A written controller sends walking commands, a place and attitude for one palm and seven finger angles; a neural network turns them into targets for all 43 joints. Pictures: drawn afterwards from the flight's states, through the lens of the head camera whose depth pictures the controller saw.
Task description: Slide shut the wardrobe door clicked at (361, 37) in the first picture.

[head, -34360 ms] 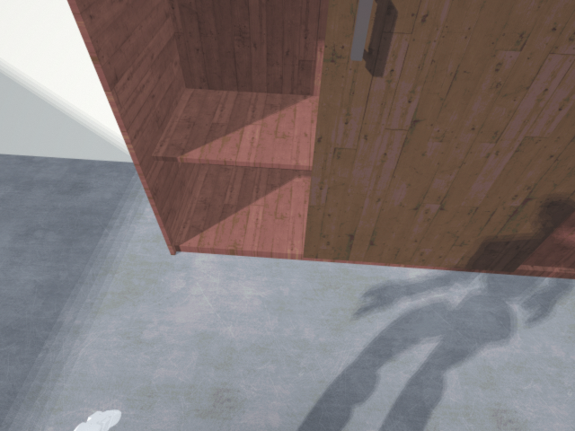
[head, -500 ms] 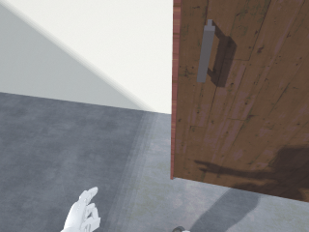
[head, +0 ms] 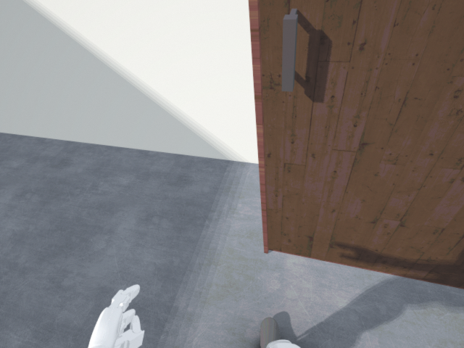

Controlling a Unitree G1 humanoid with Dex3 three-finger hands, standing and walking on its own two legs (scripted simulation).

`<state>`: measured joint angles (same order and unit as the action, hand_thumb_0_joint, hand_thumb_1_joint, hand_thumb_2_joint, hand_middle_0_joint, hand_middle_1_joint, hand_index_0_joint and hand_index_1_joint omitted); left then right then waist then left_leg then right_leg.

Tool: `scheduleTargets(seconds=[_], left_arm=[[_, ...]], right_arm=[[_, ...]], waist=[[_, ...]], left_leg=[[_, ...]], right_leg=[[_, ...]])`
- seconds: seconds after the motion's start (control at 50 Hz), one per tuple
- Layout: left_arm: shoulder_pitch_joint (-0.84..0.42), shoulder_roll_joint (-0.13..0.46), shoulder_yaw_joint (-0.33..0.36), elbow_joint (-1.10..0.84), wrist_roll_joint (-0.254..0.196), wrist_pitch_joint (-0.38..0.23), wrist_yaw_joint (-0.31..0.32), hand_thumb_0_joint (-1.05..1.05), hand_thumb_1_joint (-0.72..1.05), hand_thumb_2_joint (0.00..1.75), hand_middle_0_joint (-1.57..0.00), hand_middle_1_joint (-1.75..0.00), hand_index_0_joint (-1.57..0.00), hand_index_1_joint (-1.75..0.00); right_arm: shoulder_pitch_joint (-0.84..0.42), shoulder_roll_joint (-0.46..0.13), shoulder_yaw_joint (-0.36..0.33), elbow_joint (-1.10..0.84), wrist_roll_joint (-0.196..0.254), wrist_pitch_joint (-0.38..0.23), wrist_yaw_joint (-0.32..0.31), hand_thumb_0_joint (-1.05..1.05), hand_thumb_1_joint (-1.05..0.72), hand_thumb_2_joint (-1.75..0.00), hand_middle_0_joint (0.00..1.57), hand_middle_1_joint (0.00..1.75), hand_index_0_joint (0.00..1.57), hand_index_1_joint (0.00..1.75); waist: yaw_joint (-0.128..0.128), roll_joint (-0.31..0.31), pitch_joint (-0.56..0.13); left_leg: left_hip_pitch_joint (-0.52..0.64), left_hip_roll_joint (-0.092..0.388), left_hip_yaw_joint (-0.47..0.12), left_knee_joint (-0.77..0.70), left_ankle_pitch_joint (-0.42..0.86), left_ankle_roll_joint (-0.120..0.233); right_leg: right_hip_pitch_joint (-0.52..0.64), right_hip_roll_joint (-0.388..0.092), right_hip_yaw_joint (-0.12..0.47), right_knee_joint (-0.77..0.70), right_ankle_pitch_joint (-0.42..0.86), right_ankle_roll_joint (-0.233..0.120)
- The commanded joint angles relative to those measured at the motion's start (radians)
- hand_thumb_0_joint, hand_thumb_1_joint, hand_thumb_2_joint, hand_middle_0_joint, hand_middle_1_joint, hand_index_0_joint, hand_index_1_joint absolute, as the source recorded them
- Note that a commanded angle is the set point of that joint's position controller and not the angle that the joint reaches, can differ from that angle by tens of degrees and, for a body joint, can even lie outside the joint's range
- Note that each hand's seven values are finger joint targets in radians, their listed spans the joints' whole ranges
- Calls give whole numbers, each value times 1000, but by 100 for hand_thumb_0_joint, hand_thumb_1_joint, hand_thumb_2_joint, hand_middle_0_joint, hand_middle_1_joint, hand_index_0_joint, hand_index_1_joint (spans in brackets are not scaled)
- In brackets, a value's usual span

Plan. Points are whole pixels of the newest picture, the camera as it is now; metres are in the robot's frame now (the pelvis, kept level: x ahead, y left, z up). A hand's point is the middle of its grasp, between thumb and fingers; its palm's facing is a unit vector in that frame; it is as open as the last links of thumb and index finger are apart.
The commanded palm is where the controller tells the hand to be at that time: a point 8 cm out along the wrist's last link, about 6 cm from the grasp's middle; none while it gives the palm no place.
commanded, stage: stop stepping back and stand still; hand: right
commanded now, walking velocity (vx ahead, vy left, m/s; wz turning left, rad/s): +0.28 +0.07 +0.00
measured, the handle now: (290, 51) +0.62 -0.10 +0.22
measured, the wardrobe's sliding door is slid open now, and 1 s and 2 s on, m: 0.00 0.00 0.00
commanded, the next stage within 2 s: let the arm hang, fingers relaxed in 1.54 s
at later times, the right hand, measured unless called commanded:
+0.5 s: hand out of the picture +0.08 -0.36 +0.21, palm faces +0.46 +0.81 -0.37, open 7.4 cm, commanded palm +0.03 -0.39 +0.19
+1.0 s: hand out of the picture +0.04 -0.43 +0.18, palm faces +0.54 +0.77 -0.35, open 7.5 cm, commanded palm -0.03 -0.45 +0.19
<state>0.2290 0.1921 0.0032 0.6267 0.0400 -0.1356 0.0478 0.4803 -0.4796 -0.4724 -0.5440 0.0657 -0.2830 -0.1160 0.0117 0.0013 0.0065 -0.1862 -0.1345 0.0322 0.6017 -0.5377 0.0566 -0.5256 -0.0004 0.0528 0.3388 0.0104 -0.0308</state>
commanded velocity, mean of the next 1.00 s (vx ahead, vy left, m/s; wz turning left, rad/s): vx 0.16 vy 0.12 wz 0.00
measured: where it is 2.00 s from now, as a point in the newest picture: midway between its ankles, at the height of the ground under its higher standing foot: outside the picture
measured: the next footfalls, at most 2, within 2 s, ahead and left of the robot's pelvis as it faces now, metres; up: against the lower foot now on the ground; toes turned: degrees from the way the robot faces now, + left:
left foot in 0.02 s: +0.00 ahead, +0.13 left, +0.00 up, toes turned +2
right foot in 0.16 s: +0.09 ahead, -0.09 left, +0.00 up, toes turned +6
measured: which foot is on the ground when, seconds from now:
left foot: up 0.00-0.00, down 0.02-0.16, up 0.18-0.38, down 0.40-0.50, up 0.52-0.74, down 0.76-1.00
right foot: down 0.00-0.02, up 0.04-0.14, down 0.16-0.34, up 0.36-0.50, down 0.52-1.00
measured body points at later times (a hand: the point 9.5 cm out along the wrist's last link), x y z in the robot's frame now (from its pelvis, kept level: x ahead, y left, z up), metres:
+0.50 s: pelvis -0.13 -0.10 -0.01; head -0.15 -0.16 +0.43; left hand +0.02 +0.14 -0.07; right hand +0.04 -0.41 +0.23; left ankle -0.10 +0.03 -0.72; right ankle -0.08 -0.23 -0.70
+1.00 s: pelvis -0.17 -0.15 -0.01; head -0.18 -0.17 +0.44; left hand -0.01 +0.10 -0.08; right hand +0.00 -0.47 +0.19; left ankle -0.16 -0.01 -0.71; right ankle -0.13 -0.26 -0.73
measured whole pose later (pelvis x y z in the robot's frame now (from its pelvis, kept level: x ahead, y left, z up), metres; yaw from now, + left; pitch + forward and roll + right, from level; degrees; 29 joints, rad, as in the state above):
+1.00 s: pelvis -0.17 -0.15 -0.01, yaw -1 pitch -3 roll +0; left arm 0.22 0.21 0.01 0.67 0.01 -0.12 0.08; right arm 0.42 -0.38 -0.46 -0.43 0.03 -0.20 -0.17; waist 0.00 0.04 0.01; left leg -0.33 0.04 0.02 0.77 -0.43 0.00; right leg -0.33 -0.03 -0.07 0.67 -0.30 -0.03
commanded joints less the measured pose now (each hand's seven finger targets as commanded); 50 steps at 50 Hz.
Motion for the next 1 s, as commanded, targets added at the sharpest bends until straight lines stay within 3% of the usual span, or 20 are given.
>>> scheduleTargets(seconds=[0.0,0.06,0.12,0.14,0.16,0.22,0.28,0.32,0.36,0.38,0.42,0.46,0.48,0.5,0.54,0.66,0.72,0.88,0.92,0.98], left_arm=[[-76,146,68,-128,-1,-18,12,0,90,90,-20,-30,-20,-30],[-88,128,47,-105,-18,5,39,0,90,90,-20,-30,-20,-30],[-81,160,29,-79,-34,-9,51,0,90,90,-20,-30,-20,-30],[-75,184,29,-103,-31,-31,46,0,90,90,-20,-30,-20,-30],[-87,160,35,-129,-30,-42,38,0,90,90,-20,-30,-20,-30],[-175,131,49,-174,-25,-39,-20,0,90,90,-20,-30,-20,-30],[-144,102,63,-182,-2,-17,-38,0,90,90,-20,-30,-20,-30],[-36,78,58,-139,-54,15,-35,0,90,90,-20,-30,-20,-30],[-128,87,28,-196,-37,17,-15,0,90,90,-20,-30,-20,-30],[-84,68,2,-171,6,24,-12,0,90,90,-20,-30,-20,-30],[-74,98,53,-135,-20,21,0,0,90,90,-20,-30,-20,-30],[-69,135,42,-99,-35,4,43,0,90,90,-20,-30,-20,-30],[-50,175,49,-113,-33,-3,45,0,90,90,-20,-30,-20,-30],[-74,158,48,-133,-25,-14,33,0,90,90,-20,-30,-20,-30],[-88,128,59,-149,-21,-11,-6,0,90,90,-20,-30,-20,-30],[-112,122,46,-171,-7,23,-13,0,90,90,-20,-30,-20,-30],[-101,106,52,-176,-44,40,4,0,90,90,-20,-30,-20,-30],[-64,113,32,-101,-28,-32,54,0,90,90,-20,-30,-20,-30],[-77,146,43,-142,-40,-46,48,0,90,90,-20,-30,-20,-30],[-94,113,37,-122,-20,-60,18,0,90,90,-20,-30,-20,-30]], right_arm=[[37,-224,-147,-353,11,-8,-27,0,-90,-90,20,30,20,30],[-191,-114,-57,-160,-7,72,-27,0,-90,-90,20,30,20,30],[-409,-82,24,-62,-24,82,-31,0,-90,-90,20,30,20,30],[-457,-88,27,-97,-24,63,-42,0,-90,-90,20,30,20,30],[-471,-129,10,-146,-46,43,-43,0,-90,-90,20,30,20,30],[-189,-142,-34,-356,-14,71,-15,0,-90,-90,20,30,20,30],[124,-118,-46,-344,-8,76,-21,0,-90,-90,20,30,20,30],[217,-127,-73,-250,-24,85,-31,0,-90,-90,20,30,20,30],[-171,-322,-222,-504,11,41,-34,0,-90,-90,20,30,20,30],[-230,-366,-256,-380,11,30,-45,0,-90,-90,20,30,20,30],[-333,-152,-100,-118,-16,75,-37,0,-90,-90,20,30,20,30],[-278,-92,-13,-36,-29,90,-36,0,-90,-90,20,30,20,30],[-321,-116,-19,-128,-31,67,-41,0,-90,-90,20,30,20,30],[-345,-158,-60,-184,-47,25,-37,0,-90,-90,20,30,20,30],[-226,-163,-85,-191,-28,8,-6,0,-90,-90,20,30,20,30],[34,-133,-93,-277,-37,31,-37,0,-90,-90,20,30,20,30],[-56,-158,-121,-210,-32,77,-56,0,-90,-90,20,30,20,30],[-172,-69,-12,-104,-37,27,-55,0,-90,-90,20,30,20,30],[-157,-71,-16,-143,-41,11,-56,0,-90,-90,20,30,20,30],[-151,-123,-70,-221,-55,-11,-42,0,-90,-90,20,30,20,30]], waist=[[-21,132,-141],[35,201,88],[52,-231,89],[39,-510,78],[18,-388,70],[-53,-365,-123],[-85,-382,-112],[-77,330,-130],[8,182,-42],[42,107,-31],[49,134,-50],[40,-166,-24],[40,-488,-5],[16,-473,39],[4,-182,34],[-43,-370,-90],[-16,226,-12],[17,-27,-39],[-2,-237,-39],[3,-260,19]], left_leg=[[-470,420,-279,-475,-60,160],[-624,399,-147,-374,-244,119],[-365,210,64,124,-101,-10],[-392,78,55,381,-109,-53],[-346,47,-42,504,-32,-48],[-189,-5,39,506,31,-21],[347,-62,210,140,-30,12],[87,282,-125,-220,63,184],[-279,533,-356,-302,-17,214],[-337,520,-310,-292,-103,15],[-522,379,-136,-249,-455,84],[-511,245,2,66,-319,55],[-564,101,103,446,-188,-22],[-510,71,19,675,-88,-47],[-467,102,-45,771,50,-60],[258,49,110,86,-3,8],[59,483,-577,-442,-46,209],[-249,275,-76,-104,-17,39],[-313,135,28,189,101,-60],[-232,164,-40,270,81,-61]], right_leg=[[385,86,-56,747,-344,99],[271,-66,68,808,-419,48],[235,-88,115,79,-477,33],[208,-247,513,-196,-681,-5],[128,-284,632,-273,-818,-60],[187,-151,355,-368,-814,329],[-156,-31,-15,-257,-598,287],[-30,84,-127,782,-542,129],[-148,-70,75,1262,-531,39],[-73,-151,60,1075,-460,35],[245,-97,-118,658,-468,19],[442,-34,-147,249,-542,20],[420,-218,257,-7,-706,-48],[211,-383,557,-199,-776,-141],[110,-372,624,-222,-845,-157],[-185,-202,63,-13,-775,-22],[-305,6,-49,919,-517,34],[387,-46,-127,145,-343,1],[409,-285,269,-39,-275,-99],[216,-311,336,-145,-394,-136]])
